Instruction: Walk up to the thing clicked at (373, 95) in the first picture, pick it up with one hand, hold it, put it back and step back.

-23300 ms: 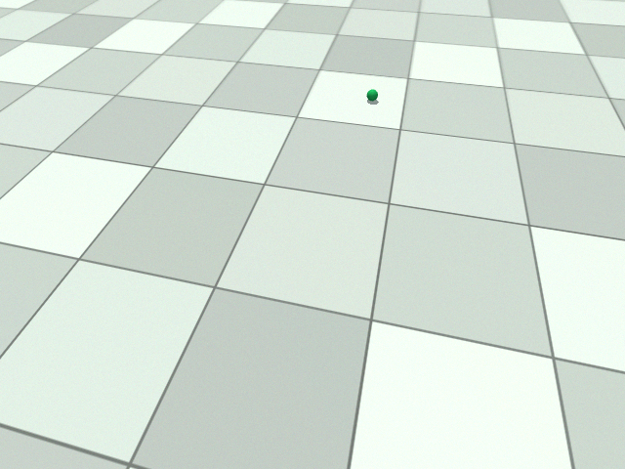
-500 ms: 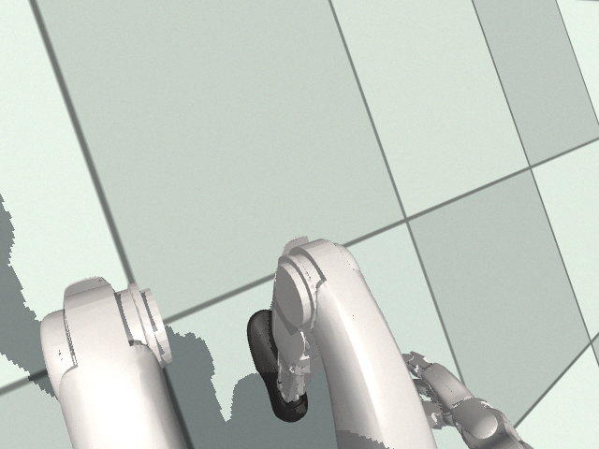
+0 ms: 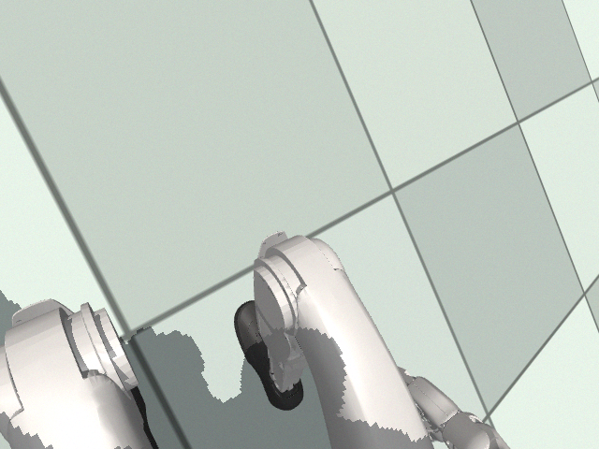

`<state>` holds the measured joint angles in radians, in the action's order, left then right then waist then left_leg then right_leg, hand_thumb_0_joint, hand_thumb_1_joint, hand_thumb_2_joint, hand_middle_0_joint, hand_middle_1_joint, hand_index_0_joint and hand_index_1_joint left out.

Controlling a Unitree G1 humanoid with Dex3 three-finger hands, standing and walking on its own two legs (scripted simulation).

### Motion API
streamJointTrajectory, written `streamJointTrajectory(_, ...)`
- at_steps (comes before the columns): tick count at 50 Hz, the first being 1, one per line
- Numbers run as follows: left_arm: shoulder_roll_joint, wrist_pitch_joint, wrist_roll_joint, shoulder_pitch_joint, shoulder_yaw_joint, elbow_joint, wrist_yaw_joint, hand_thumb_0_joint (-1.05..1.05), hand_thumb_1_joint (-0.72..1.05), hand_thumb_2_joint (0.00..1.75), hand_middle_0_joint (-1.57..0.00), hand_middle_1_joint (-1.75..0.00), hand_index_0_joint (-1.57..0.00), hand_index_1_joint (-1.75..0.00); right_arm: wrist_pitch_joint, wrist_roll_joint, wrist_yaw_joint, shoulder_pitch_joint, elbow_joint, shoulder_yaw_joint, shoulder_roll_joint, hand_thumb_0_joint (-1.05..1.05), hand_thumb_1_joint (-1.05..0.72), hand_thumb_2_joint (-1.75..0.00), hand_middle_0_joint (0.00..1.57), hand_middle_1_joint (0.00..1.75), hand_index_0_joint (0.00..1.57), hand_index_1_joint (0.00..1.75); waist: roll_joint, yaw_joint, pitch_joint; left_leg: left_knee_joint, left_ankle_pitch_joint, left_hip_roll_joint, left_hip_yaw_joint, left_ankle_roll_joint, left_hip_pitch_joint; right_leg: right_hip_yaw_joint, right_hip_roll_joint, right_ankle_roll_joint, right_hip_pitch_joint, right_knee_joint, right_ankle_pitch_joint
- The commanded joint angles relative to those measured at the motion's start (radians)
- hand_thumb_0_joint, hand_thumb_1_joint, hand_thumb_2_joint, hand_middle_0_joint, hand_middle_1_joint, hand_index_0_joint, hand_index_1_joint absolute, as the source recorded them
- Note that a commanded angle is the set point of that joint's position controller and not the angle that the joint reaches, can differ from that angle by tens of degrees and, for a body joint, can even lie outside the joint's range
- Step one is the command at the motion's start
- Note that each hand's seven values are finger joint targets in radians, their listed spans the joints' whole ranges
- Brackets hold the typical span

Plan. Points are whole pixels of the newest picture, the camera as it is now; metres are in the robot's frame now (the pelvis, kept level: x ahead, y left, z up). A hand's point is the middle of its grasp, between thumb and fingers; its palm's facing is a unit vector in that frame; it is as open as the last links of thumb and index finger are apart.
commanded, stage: rest palm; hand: left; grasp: from above
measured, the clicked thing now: out of the picture +0.44 +0.41 -0.27
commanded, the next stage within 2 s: close in 1.16 s
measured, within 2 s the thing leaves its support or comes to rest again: neither
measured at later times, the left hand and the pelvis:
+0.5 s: hand out of the picture +0.42 +0.40 -0.24, palm faces -0.42 -0.18 -0.89, open 14.1 cm; pelvis +0.00 +0.00 +0.00, yaw -1 degrees
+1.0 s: hand out of the picture +0.42 +0.40 -0.24, palm faces -0.43 -0.19 -0.88, open 14.0 cm; pelvis +0.00 +0.01 +0.00, yaw -2 degrees
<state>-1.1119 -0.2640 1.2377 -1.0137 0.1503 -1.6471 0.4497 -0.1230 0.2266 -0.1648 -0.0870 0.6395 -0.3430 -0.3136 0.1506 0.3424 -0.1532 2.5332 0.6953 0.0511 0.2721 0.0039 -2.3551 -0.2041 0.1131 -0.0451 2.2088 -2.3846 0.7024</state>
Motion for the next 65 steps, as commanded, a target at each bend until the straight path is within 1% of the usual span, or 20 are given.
streamJointTrajectory(1, -0.314, -0.044, -0.014, -0.216, 0.018, 0.152, 0.046, 0.0, -0.55, 0.98, -0.06, -1.01, -0.06, -1.01, -0.005, 0.002, 0.02, -0.141, -0.005, 0.097, -0.315, 0.0, -0.9, -0.9, 0.2, 0.3, 0.2, 0.3, -0.518, -0.015, 0.693, -0.215, -0.274, 0.027, -0.102, -0.03, 0.518, -0.051, 0.027, 0.055, -0.377, 0.221, -0.33)
streamJointTrajectory(5, -0.295, -0.061, 0.001, -0.212, 0.005, 0.135, 0.069, 0.0, -0.55, 0.98, -0.06, -1.0, -0.06, -1.0, -0.006, 0.013, 0.01, -0.152, 0.014, 0.094, -0.324, 0.0, -0.89, -0.9, 0.2, 0.3, 0.2, 0.3, -0.552, 0.006, 0.638, -0.23, -0.266, 0.029, -0.093, -0.02, 0.54, -0.073, 0.026, 0.06, -0.343, 0.215, -0.307)
streamJointTrajectory(7, -0.301, -0.059, 0.009, -0.213, 0.009, 0.133, 0.083, 0.0, -0.55, 0.99, -0.07, -1.0, -0.06, -1.0, -0.002, 0.012, 0.009, -0.137, 0.013, 0.098, -0.328, 0.0, -0.89, -0.9, 0.2, 0.3, 0.2, 0.3, -0.562, -0.004, 0.653, -0.237, -0.264, 0.033, -0.084, -0.016, 0.557, -0.083, 0.029, 0.063, -0.327, 0.208, -0.298)
streamJointTrajectory(9, -0.267, -0.054, 0.015, -0.22, -0.018, 0.103, 0.09, 0.0, -0.54, 0.97, -0.06, -1.01, -0.06, -1.01, -0.005, 0.013, 0.006, -0.127, 0.01, 0.101, -0.331, 0.0, -0.89, -0.9, 0.2, 0.3, 0.2, 0.3, -0.558, 0.009, 0.612, -0.248, -0.236, 0.034, -0.071, -0.011, 0.561, -0.092, 0.023, 0.066, -0.284, 0.202, -0.272)
streamJointTrajectory(12, -0.268, -0.049, 0.026, -0.262, -0.029, 0.112, 0.1, 0.0, -0.53, 0.97, -0.07, -1.01, -0.07, -1.01, -0.012, 0.014, 0.003, -0.122, 0.012, 0.106, -0.34, 0.0, -0.89, -0.9, 0.2, 0.3, 0.2, 0.3, -0.581, 0.017, 0.6, -0.26, -0.209, 0.037, -0.06, -0.004, 0.571, -0.096, 0.02, 0.07, -0.255, 0.191, -0.254)
streamJointTrajectory(14, -0.279, -0.046, 0.024, -0.278, -0.02, 0.112, 0.116, 0.0, -0.53, 0.97, -0.07, -1.0, -0.07, -1.0, -0.015, 0.016, 0.002, -0.114, 0.009, 0.103, -0.341, 0.0, -0.89, -0.9, 0.2, 0.3, 0.2, 0.3, -0.579, 0.015, 0.609, -0.264, -0.207, 0.035, -0.06, -0.002, 0.566, -0.098, 0.019, 0.069, -0.263, 0.192, -0.26)
streamJointTrajectory(19, -0.254, -0.033, 0.034, -0.271, -0.05, 0.064, 0.123, 0.0, -0.51, 0.95, -0.07, -1.03, -0.08, -1.02, -0.028, 0.021, -0.001, -0.115, 0.009, 0.097, -0.342, 0.0, -0.89, -0.9, 0.2, 0.3, 0.2, 0.3, -0.557, 0.038, 0.575, -0.244, -0.196, 0.033, -0.074, -0.01, 0.529, -0.092, 0.02, 0.063, -0.27, 0.209, -0.266)
streamJointTrajectory(26, -0.282, -0.019, 0.023, -0.277, -0.041, 0.068, 0.117, 0.0, -0.51, 0.95, -0.07, -1.03, -0.07, -1.02, -0.041, 0.02, -0.004, -0.122, -0.002, 0.088, -0.348, 0.0, -0.9, -0.9, 0.2, 0.3, 0.2, 0.3, -0.565, 0.038, 0.607, -0.244, -0.235, 0.035, -0.068, -0.009, 0.557, -0.093, 0.022, 0.061, -0.304, 0.207, -0.292)
streamJointTrajectory(29, -0.304, -0.023, 0.012, -0.28, -0.03, 0.086, 0.114, 0.0, -0.51, 0.95, -0.06, -1.03, -0.07, -1.02, -0.038, 0.016, -0.003, -0.108, -0.003, 0.086, -0.348, 0.0, -0.9, -0.9, 0.2, 0.3, 0.2, 0.3, -0.578, 0.022, 0.628, -0.248, -0.246, 0.039, -0.058, -0.003, 0.574, -0.096, 0.022, 0.064, -0.299, 0.198, -0.296)
streamJointTrajectory(33, -0.311, -0.017, 0.026, -0.264, -0.037, 0.087, 0.108, 0.0, -0.52, 0.95, -0.07, -1.02, -0.07, -1.02, -0.037, 0.019, -0.005, -0.108, -0.015, 0.077, -0.35, 0.0, -0.9, -0.9, 0.2, 0.3, 0.2, 0.3, -0.597, 0.024, 0.621, -0.239, -0.276, 0.038, -0.069, -0.007, 0.579, -0.087, 0.028, 0.063, -0.317, 0.202, -0.314)
streamJointTrajectory(35, -0.34, -0.019, 0.013, -0.272, -0.012, 0.102, 0.116, 0.0, -0.51, 0.95, -0.07, -1.02, -0.07, -1.01, -0.037, 0.019, -0.004, -0.103, -0.019, 0.072, -0.351, 0.0, -0.9, -0.9, 0.2, 0.3, 0.2, 0.3, -0.593, 0.015, 0.628, -0.239, -0.273, 0.039, -0.071, -0.007, 0.561, -0.088, 0.026, 0.062, -0.329, 0.203, -0.319)
streamJointTrajectory(38, -0.329, -0.013, 0.021, -0.245, -0.024, 0.077, 0.105, 0.0, -0.51, 0.95, -0.06, -1.03, -0.07, -1.02, -0.038, 0.023, -0.007, -0.114, -0.012, 0.071, -0.353, 0.0, -0.9, -0.9, 0.2, 0.3, 0.2, 0.3, -0.598, 0.025, 0.597, -0.245, -0.255, 0.039, -0.071, -0.008, 0.561, -0.089, 0.028, 0.064, -0.313, 0.206, -0.299)
streamJointTrajectory(39, -0.332, -0.014, 0.005, -0.236, -0.016, 0.079, 0.105, 0.0, -0.51, 0.95, -0.07, -1.03, -0.07, -1.02, -0.036, 0.019, -0.006, -0.101, -0.014, 0.071, -0.352, 0.0, -0.9, -0.9, 0.2, 0.3, 0.2, 0.3, -0.578, 0.013, 0.598, -0.246, -0.236, 0.041, -0.066, -0.008, 0.542, -0.092, 0.029, 0.065, -0.304, 0.204, -0.286)
streamJointTrajectory(48, -0.305, -0.035, -0.011, -0.241, -0.039, 0.067, 0.089, 0.0, -0.5, 0.95, -0.07, -1.02, -0.07, -1.02, -0.027, 0.027, 0.001, -0.109, -0.009, 0.063, -0.359, 0.0, -0.89, -0.9, 0.2, 0.3, 0.2, 0.3, -0.53, 0.041, 0.581, -0.235, -0.222, 0.042, -0.057, -0.017, 0.517, -0.1, 0.031, 0.056, -0.323, 0.22, -0.287)
streamJointTrajectory(51, -0.31, -0.039, 0.003, -0.229, -0.041, 0.052, 0.084, 0.0, -0.5, 0.97, -0.08, -1.03, -0.08, -1.02, -0.028, 0.026, 0.003, -0.106, -0.013, 0.062, -0.362, 0.0, -0.89, -0.9, 0.2, 0.3, 0.2, 0.3, -0.541, 0.04, 0.544, -0.252, -0.201, 0.042, -0.048, -0.009, 0.524, -0.103, 0.027, 0.06, -0.296, 0.209, -0.259)
streamJointTrajectory(55, -0.335, -0.055, 0.013, -0.263, -0.03, 0.113, 0.103, 0.0, -0.5, 0.96, -0.08, -1.02, -0.08, -1.02, -0.03, 0.028, 0.003, -0.098, -0.014, 0.058, -0.359, 0.0, -0.9, -0.9, 0.2, 0.3, 0.2, 0.3, -0.577, 0.021, 0.598, -0.247, -0.222, 0.045, -0.051, -0.006, 0.567, -0.099, 0.029, 0.064, -0.311, 0.203, -0.278)
streamJointTrajectory(59, -0.332, -0.049, 0.028, -0.25, -0.026, 0.105, 0.12, 0.0, -0.48, 0.96, -0.09, -1.01, -0.09, -1.01, -0.032, 0.028, 0.0, -0.098, -0.015, 0.063, -0.362, 0.0, -0.89, -0.9, 0.2, 0.3, 0.2, 0.3, -0.59, 0.029, 0.599, -0.245, -0.241, 0.045, -0.056, -0.005, 0.574, -0.102, 0.03, 0.063, -0.309, 0.203, -0.291)
streamJointTrajectory(60, -0.336, -0.05, 0.017, -0.266, -0.014, 0.111, 0.127, 0.0, -0.46, 0.96, -0.1, -1.02, -0.1, -1.01, -0.031, 0.025, 0.001, -0.094, -0.012, 0.066, -0.362, 0.0, -0.89, -0.9, 0.2, 0.3, 0.2, 0.3, -0.586, 0.025, 0.604, -0.246, -0.243, 0.047, -0.052, -0.002, 0.567, -0.106, 0.03, 0.061, -0.304, 0.204, -0.295)
streamJointTrajectory(63, -0.3, -0.033, 0.027, -0.245, -0.04, 0.062, 0.128, 0.0, -0.44, 0.99, -0.11, -1.05, -0.11, -1.05, -0.035, 0.034, -0.002, -0.095, -0.004, 0.064, -0.355, 0.0, -0.89, -0.9, 0.2, 0.3, 0.2, 0.3, -0.585, 0.036, 0.556, -0.248, -0.214, 0.047, -0.06, -0.003, 0.536, -0.101, 0.033, 0.063, -0.299, 0.21, -0.279)
streamJointTrajectory(65, -0.304, -0.022, 0.028, -0.252, -0.045, 0.063, 0.121, 0.0, -0.38, 0.87, -0.12, -1.02, -0.15, -0.99, -0.036, 0.03, -0.002, -0.097, -0.007, 0.066, -0.356, 0.0, -0.88, -0.9, 0.2, 0.3, 0.2, 0.3, -0.568, 0.032, 0.561, -0.243, -0.215, 0.045, -0.061, -0.007, 0.531, -0.101, 0.035, 0.062, -0.287, 0.214, -0.279)
